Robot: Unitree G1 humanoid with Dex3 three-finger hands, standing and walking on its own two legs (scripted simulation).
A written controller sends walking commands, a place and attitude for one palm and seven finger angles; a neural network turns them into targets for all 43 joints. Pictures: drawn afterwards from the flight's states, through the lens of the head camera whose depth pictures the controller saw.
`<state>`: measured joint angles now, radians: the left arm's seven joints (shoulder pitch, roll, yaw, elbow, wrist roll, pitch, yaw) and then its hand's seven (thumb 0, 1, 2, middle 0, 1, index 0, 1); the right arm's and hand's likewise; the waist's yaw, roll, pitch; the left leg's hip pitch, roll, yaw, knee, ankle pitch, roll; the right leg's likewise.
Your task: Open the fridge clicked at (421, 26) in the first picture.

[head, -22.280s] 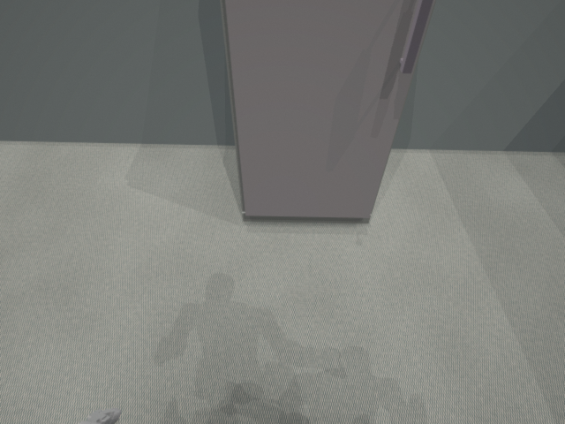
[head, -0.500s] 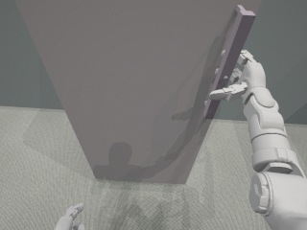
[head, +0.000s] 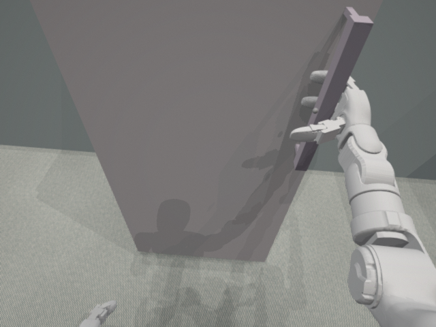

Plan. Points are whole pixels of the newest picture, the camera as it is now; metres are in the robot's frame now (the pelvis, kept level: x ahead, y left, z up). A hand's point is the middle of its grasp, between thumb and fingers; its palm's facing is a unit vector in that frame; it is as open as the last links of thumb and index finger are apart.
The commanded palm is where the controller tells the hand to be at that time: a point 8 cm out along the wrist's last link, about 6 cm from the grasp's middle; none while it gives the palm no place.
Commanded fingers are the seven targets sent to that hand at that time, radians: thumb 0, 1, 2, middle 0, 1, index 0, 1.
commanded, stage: slide the fingers in behind the handle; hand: right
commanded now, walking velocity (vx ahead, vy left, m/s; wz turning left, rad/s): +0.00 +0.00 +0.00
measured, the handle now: (320, 102) +0.49 -0.14 +0.19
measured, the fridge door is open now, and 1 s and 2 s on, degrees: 0 0 0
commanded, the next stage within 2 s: grip the handle and tug to test in 0.52 s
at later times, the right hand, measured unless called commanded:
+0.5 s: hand (320, 113) +0.45 -0.13 +0.20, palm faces -0.02 +1.00 +0.02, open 14.0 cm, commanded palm +0.42 -0.17 +0.19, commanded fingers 0.00 0.50 -0.30 0.30 1.20 0.30 1.20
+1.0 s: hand (316, 111) +0.45 -0.12 +0.20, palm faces -0.02 +1.00 +0.02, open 10.5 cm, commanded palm +0.43 -0.17 +0.19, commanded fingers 0.00 -0.43 -0.70 0.40 1.33 0.40 1.33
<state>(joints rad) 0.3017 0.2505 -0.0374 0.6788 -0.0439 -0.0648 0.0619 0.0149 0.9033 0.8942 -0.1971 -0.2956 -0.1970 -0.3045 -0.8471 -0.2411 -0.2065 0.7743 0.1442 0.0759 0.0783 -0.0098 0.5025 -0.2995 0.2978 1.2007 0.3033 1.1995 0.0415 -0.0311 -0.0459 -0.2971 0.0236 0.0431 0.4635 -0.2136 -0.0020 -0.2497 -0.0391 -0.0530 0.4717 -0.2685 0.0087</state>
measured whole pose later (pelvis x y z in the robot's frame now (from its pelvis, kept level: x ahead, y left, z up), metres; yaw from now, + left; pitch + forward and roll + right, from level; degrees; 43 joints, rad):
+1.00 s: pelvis +0.00 +0.00 +0.00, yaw +0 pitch +3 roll +0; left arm 0.30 0.25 -0.04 0.68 -0.04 -0.06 0.06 0.01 0.90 0.89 -0.20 -0.30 -0.20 -0.30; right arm -0.85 -0.24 -0.20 0.78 0.14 0.07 0.07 0.00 0.00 -0.51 0.35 1.27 0.36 1.27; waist 0.04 -0.03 -0.05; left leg -0.29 0.03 0.04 0.46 -0.21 -0.01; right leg -0.25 -0.04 -0.05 0.47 -0.27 0.01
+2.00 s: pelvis +0.02 +0.00 +0.00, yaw +1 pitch +3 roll +0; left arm 0.28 0.24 -0.03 0.65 -0.04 -0.04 0.04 0.02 0.90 0.89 -0.20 -0.30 -0.20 -0.30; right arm -0.71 -0.20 -0.18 0.54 0.15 0.17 0.03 0.01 -0.66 -0.80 0.45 1.40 0.45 1.40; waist 0.02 -0.04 -0.06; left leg -0.25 0.02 0.03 0.44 -0.23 -0.01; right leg -0.19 -0.04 -0.07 0.44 -0.29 0.01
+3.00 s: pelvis +0.05 +0.03 +0.00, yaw +2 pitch +1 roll -1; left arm 0.19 0.25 -0.05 0.62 -0.04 0.04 0.08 0.02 0.90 0.89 -0.20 -0.30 -0.20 -0.30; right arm -0.42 -0.28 -0.25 0.16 0.21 0.35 0.15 -0.01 0.49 -0.31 0.29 1.18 0.28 1.16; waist -0.01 -0.06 -0.07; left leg -0.16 -0.01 0.04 0.42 -0.28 0.03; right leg -0.09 -0.05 -0.02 0.40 -0.28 0.01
